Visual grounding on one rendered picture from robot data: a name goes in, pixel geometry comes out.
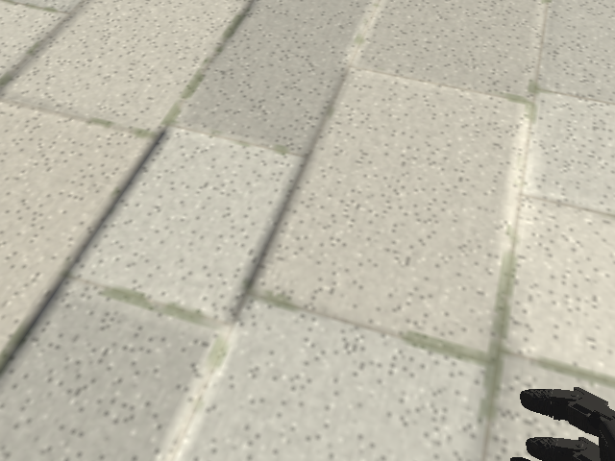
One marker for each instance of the robot right hand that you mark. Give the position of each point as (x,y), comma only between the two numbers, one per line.
(581,409)

